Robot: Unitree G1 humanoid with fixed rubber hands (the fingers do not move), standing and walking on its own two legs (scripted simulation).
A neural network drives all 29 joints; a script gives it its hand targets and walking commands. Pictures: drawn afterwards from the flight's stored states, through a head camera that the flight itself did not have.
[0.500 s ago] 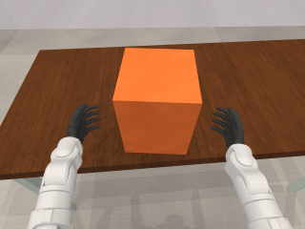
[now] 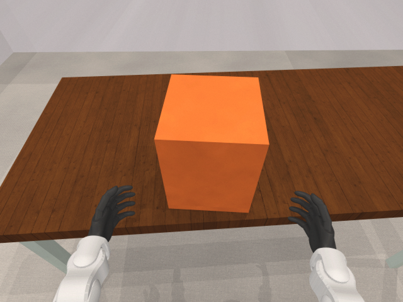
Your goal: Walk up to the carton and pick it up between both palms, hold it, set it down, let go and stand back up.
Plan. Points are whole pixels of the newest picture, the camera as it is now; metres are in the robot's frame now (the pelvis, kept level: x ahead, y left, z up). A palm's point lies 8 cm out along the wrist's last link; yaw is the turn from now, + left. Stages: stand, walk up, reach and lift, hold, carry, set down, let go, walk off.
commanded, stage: set down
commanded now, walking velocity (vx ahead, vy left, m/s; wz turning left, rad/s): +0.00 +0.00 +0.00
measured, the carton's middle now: (211, 146) +0.44 +0.05 +0.04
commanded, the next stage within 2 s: let go in 0.86 s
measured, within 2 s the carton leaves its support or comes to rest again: neither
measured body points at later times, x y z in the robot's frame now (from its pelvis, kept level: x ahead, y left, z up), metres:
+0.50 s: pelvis +0.02 -0.01 +0.00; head +0.03 +0.00 +0.45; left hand +0.20 +0.24 -0.02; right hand +0.22 -0.19 -0.03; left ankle +0.02 +0.13 -0.75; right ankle -0.02 -0.12 -0.75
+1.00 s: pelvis +0.02 -0.01 +0.00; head +0.01 -0.03 +0.45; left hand +0.20 +0.24 -0.02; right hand +0.20 -0.21 -0.09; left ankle +0.02 +0.13 -0.75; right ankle -0.02 -0.12 -0.75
